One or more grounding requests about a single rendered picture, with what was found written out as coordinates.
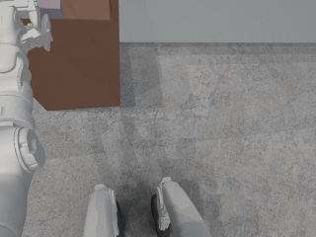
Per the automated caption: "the drawer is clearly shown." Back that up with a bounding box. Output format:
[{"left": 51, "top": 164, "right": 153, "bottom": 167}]
[{"left": 61, "top": 0, "right": 110, "bottom": 20}]

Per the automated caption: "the handle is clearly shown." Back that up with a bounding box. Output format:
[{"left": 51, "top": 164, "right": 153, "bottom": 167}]
[{"left": 0, "top": 0, "right": 64, "bottom": 19}]

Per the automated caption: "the robot left hand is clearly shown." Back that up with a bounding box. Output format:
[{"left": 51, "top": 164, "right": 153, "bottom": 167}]
[{"left": 0, "top": 0, "right": 53, "bottom": 55}]

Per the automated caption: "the robot right foot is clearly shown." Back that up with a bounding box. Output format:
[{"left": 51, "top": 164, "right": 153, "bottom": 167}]
[{"left": 150, "top": 194, "right": 170, "bottom": 237}]

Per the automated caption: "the robot left upper arm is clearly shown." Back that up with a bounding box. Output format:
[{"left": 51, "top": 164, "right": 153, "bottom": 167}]
[{"left": 0, "top": 126, "right": 45, "bottom": 237}]

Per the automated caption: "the robot right shin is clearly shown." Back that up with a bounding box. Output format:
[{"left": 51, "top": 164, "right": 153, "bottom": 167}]
[{"left": 156, "top": 177, "right": 172, "bottom": 230}]

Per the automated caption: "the robot left forearm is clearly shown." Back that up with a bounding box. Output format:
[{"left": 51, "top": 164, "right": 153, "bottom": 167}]
[{"left": 0, "top": 43, "right": 36, "bottom": 132}]

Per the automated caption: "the cabinet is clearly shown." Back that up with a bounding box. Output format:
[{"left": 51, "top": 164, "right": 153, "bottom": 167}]
[{"left": 20, "top": 0, "right": 120, "bottom": 112}]

